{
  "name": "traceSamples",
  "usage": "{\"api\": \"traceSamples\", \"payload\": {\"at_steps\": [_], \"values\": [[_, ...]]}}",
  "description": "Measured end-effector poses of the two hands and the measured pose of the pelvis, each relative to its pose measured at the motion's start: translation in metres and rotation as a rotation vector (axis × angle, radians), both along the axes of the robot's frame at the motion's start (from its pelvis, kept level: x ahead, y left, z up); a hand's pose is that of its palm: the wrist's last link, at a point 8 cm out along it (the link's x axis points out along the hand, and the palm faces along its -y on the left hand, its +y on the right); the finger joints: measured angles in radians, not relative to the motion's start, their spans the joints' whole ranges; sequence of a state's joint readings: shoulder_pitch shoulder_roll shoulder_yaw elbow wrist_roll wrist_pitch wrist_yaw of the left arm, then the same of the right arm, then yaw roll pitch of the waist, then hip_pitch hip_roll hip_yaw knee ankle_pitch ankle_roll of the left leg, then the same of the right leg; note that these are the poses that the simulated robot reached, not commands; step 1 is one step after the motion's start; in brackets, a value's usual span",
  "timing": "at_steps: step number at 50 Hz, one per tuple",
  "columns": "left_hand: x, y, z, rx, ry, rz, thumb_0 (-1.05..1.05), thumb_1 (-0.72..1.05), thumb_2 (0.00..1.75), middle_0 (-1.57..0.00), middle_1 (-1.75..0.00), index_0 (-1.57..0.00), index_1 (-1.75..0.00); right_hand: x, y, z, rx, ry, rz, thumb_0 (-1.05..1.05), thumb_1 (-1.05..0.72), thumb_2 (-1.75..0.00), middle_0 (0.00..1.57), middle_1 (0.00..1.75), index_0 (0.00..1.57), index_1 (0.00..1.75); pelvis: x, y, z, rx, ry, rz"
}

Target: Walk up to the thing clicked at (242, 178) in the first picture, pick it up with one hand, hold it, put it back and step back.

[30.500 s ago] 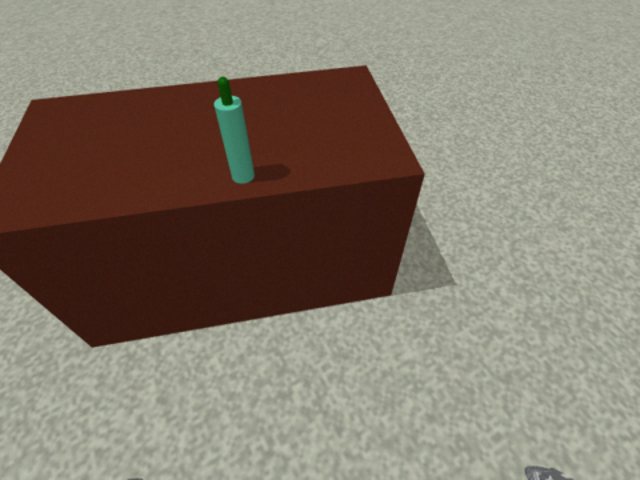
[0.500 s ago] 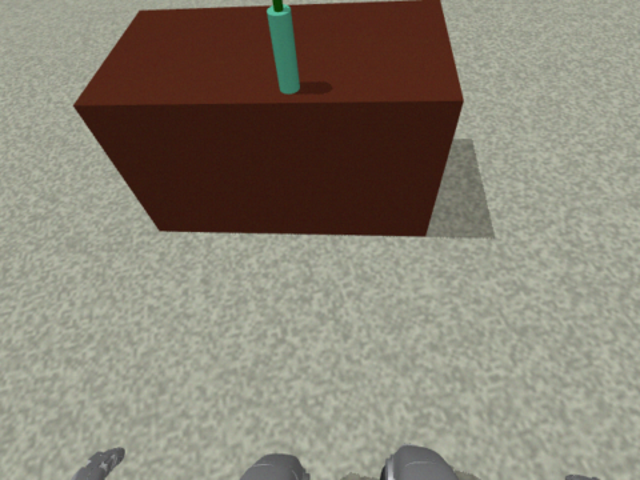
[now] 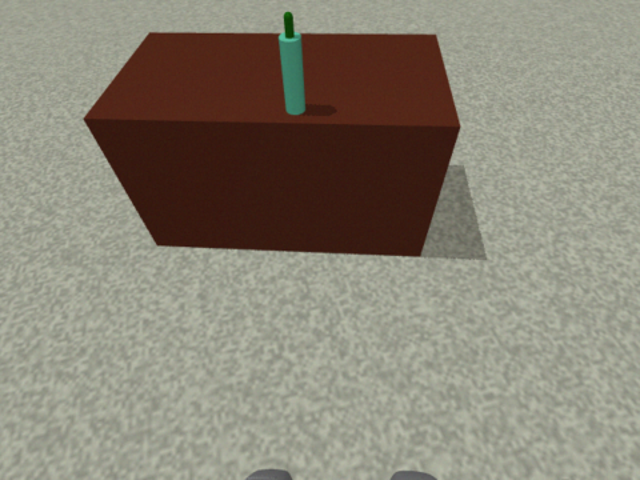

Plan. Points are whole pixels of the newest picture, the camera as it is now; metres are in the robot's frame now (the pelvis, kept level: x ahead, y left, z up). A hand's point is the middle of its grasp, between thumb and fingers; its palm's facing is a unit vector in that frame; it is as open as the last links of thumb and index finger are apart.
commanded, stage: step back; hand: left
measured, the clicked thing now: (292, 65) +1.05 +0.12 -0.03
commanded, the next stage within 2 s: stand in 0.40 s
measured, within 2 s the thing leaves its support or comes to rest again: neither
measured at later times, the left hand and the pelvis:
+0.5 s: hand (157, 439) +0.18 +0.26 -0.13, palm faces -0.05 -0.93 -0.36, open 7.4 cm; pelvis +0.04 +0.02 +0.01, yaw -2 degrees
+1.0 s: hand out of the picture +0.09 +0.25 -0.13, palm faces -0.06 -0.94 -0.35, open 7.4 cm; pelvis +0.02 +0.00 +0.02, yaw -2 degrees
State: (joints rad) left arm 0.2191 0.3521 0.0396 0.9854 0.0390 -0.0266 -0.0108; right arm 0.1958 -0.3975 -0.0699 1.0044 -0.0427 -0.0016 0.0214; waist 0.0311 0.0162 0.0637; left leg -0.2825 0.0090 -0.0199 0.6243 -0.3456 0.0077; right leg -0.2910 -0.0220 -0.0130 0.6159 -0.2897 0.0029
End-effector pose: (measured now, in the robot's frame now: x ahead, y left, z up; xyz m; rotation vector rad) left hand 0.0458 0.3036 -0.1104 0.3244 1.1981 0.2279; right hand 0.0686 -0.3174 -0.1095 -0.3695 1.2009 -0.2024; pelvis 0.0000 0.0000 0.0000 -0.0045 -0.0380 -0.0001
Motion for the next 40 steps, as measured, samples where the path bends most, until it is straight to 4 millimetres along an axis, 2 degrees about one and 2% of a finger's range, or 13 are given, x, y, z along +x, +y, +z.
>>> {"api": "traceSamples", "payload": {"at_steps": [7,17,22,26,30,40], "values": [[0.040,0.013,-0.004,0.001,0.007,-0.037,0.01,0.91,0.90,-0.21,-0.30,-0.20,-0.30,0.006,0.018,0.004,0.008,-0.001,-0.043,0.01,-0.90,-0.90,0.20,0.30,0.20,0.30,0.020,0.008,0.002,0.001,0.005,-0.035],[0.099,0.013,0.009,0.012,-0.066,-0.077,0.01,0.91,0.90,-0.20,-0.30,-0.20,-0.30,0.042,0.034,0.001,0.048,-0.035,-0.065,0.01,-0.90,-0.90,0.20,0.30,0.21,0.30,0.039,0.014,0.007,-0.003,0.010,-0.043],[0.119,0.010,0.014,0.008,-0.095,-0.091,0.01,0.91,0.90,-0.20,-0.30,-0.20,-0.30,0.055,0.037,0.004,0.055,-0.058,-0.065,0.01,-0.90,-0.90,0.20,0.30,0.21,0.30,0.041,0.015,0.010,0.001,0.005,-0.044],[0.122,0.003,0.016,-0.007,-0.089,-0.094,0.01,0.91,0.90,-0.20,-0.30,-0.20,-0.30,0.058,0.036,0.010,0.055,-0.071,-0.065,0.01,-0.90,-0.90,0.20,0.30,0.21,0.30,0.040,0.015,0.014,0.002,-0.002,-0.042],[0.116,-0.003,0.015,-0.023,-0.070,-0.094,0.01,0.91,0.90,-0.20,-0.30,-0.20,-0.30,0.055,0.033,0.015,0.051,-0.070,-0.067,0.01,-0.90,-0.90,0.20,0.30,0.21,0.30,0.037,0.013,0.018,0.003,-0.009,-0.040],[0.077,-0.010,0.012,-0.035,0.002,-0.075,0.01,0.91,0.90,-0.21,-0.30,-0.20,-0.30,0.034,0.024,0.017,0.051,-0.039,-0.071,0.01,-0.90,-0.90,0.20,0.30,0.20,0.30,0.025,0.007,0.022,0.005,-0.017,-0.038]]}}
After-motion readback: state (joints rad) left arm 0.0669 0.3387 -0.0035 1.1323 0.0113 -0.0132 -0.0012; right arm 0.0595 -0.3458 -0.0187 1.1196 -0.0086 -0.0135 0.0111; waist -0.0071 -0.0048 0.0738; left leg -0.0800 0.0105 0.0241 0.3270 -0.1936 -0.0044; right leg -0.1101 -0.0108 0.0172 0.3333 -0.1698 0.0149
